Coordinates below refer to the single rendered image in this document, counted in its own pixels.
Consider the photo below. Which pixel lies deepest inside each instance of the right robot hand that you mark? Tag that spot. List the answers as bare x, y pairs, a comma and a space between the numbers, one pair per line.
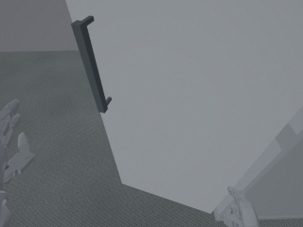
244, 211

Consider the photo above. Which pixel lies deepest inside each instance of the handle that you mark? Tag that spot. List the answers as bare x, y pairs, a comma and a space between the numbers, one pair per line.
82, 37

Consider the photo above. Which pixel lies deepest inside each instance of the fridge door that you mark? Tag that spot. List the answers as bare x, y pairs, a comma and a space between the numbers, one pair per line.
199, 88

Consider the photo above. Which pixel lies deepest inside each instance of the left robot hand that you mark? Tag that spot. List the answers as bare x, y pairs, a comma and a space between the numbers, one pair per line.
9, 121

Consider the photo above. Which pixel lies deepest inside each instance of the robot left forearm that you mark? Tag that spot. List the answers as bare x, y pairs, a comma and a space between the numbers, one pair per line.
5, 215

